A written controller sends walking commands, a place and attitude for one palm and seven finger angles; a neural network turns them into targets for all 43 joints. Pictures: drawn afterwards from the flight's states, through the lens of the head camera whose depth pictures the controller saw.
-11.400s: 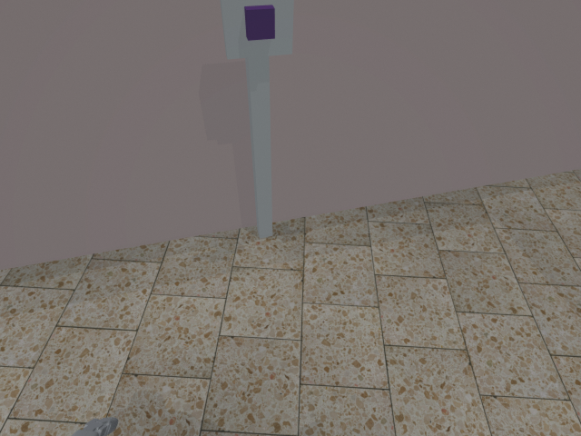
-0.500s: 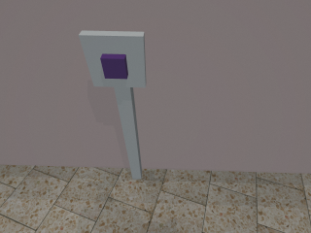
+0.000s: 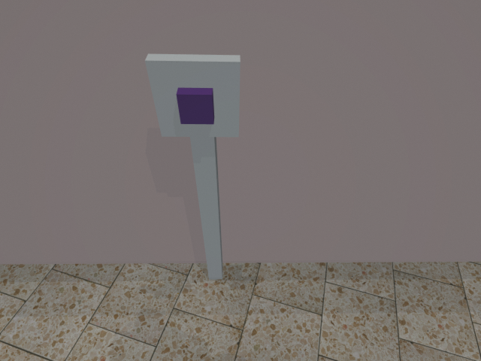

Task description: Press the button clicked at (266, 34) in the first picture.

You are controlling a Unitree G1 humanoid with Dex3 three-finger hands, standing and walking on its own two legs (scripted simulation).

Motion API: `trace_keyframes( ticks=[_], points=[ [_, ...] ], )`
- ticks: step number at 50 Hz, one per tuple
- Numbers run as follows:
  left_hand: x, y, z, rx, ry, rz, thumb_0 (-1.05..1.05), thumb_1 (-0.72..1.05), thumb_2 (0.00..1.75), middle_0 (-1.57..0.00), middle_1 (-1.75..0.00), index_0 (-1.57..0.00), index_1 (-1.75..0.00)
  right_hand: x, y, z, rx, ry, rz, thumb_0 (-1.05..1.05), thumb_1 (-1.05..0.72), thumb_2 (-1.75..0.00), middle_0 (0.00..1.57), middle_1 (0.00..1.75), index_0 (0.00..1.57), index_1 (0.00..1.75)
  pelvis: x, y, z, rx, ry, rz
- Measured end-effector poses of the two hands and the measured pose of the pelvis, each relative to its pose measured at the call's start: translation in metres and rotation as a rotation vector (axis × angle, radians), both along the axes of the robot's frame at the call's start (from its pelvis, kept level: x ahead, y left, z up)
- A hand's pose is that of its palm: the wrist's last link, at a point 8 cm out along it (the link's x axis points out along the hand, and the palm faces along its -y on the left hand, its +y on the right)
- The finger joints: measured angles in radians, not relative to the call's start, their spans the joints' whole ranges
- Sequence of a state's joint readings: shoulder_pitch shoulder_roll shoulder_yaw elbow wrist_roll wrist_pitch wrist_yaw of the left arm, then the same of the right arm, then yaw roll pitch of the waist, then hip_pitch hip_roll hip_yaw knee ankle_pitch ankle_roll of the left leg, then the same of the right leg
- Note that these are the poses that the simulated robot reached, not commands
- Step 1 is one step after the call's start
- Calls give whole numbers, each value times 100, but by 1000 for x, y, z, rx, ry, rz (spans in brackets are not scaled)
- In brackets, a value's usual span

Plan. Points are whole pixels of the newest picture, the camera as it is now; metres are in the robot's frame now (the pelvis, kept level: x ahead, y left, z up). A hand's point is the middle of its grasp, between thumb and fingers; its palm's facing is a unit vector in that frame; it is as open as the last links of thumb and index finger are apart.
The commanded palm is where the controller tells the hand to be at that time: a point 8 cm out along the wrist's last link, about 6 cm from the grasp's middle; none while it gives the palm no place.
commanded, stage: come to a stop and stand still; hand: left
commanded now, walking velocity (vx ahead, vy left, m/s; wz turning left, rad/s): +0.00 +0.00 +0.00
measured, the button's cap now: (196, 105) +0.57 +0.13 +0.14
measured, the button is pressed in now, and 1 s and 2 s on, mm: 0 0 0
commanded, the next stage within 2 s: look again from close up in 0.68 s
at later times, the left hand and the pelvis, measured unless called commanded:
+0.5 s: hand out of the picture +0.03 +0.15 -0.18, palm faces +0.03 -0.99 -0.16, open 7.3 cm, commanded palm none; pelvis +0.03 -0.01 +0.00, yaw +0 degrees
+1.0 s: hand out of the picture +0.03 +0.14 -0.18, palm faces +0.03 -0.99 -0.15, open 7.3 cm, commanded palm none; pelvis +0.05 -0.01 +0.00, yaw +1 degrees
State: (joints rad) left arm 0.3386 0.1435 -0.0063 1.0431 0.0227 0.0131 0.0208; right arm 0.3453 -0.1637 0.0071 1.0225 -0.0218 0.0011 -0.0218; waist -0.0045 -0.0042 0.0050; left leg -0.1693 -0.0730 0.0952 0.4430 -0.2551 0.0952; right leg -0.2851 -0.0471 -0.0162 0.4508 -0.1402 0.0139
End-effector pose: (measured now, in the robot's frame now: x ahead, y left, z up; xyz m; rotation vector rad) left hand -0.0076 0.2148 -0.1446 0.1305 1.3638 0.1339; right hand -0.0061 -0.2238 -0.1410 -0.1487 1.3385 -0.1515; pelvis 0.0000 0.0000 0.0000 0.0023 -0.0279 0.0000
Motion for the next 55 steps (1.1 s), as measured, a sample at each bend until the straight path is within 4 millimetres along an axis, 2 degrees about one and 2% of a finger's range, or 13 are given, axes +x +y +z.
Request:
trace_keyframes(
  ticks=[8,17,31,55],
  points=[
    [13,0,0,4,1,-3,1,92,90,-20,-30,-20,-30,-3,8,-1,14,37,-9,0,-90,-90,20,30,20,29,10,0,2,-1,4,2],
    [25,-4,0,5,11,6,1,93,90,-20,-30,-19,-30,18,10,-1,24,30,5,0,-90,-90,20,30,20,29,23,-4,2,-6,9,7],
    [32,-16,-3,-16,46,16,2,93,90,-20,-30,-19,-30,41,-1,1,-3,33,11,0,-91,-90,20,30,20,29,40,-9,3,-11,8,6],
    [37,-24,-4,-25,60,26,2,92,90,-20,-30,-19,-30,37,5,0,16,82,1,0,-90,-90,20,30,20,29,51,-15,4,-14,9,10]
  ],
)
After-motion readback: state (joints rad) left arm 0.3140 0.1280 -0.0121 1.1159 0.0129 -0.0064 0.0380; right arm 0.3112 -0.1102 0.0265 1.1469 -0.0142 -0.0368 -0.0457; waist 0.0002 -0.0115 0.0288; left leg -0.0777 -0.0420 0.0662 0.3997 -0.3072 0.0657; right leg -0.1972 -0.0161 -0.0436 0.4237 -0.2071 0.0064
